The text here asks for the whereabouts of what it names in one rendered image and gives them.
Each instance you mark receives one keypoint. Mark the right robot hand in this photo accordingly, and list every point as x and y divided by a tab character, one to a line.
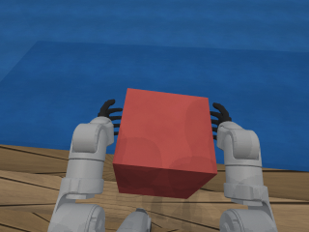
223	116

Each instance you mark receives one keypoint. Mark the robot left upper arm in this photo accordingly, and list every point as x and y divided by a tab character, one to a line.
78	217

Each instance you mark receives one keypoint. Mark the robot left thigh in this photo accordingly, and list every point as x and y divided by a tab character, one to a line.
136	222

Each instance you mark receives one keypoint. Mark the robot left shin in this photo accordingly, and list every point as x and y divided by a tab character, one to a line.
141	210

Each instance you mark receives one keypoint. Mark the robot right upper arm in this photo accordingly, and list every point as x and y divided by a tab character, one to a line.
246	220

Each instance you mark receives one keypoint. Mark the robot left forearm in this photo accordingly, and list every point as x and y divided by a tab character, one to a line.
86	161

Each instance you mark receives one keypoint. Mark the robot right forearm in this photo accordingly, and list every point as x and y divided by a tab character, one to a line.
244	175

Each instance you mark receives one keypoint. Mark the carton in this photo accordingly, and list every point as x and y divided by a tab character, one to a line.
165	145

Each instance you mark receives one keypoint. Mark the left robot hand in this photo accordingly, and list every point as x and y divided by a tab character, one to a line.
105	111

